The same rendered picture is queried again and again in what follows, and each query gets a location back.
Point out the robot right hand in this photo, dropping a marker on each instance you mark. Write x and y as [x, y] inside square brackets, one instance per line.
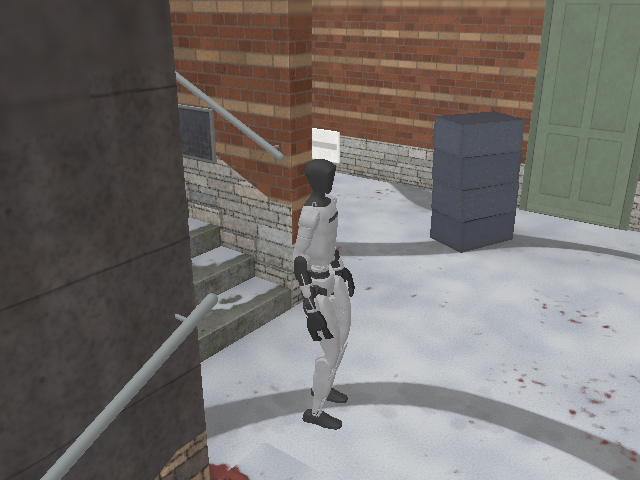
[316, 322]

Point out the humanoid robot head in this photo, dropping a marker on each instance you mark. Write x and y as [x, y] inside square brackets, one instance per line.
[320, 175]

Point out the robot right shin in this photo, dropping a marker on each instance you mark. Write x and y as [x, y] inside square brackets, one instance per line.
[323, 380]

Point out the right robot upper arm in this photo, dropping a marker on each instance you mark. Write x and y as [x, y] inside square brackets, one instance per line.
[308, 223]

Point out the robot left forearm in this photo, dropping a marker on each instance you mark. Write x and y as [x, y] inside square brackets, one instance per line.
[337, 263]

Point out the robot right forearm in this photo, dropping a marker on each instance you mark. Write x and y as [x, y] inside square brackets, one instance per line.
[300, 267]

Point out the robot left hand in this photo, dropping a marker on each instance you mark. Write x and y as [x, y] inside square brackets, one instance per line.
[346, 275]

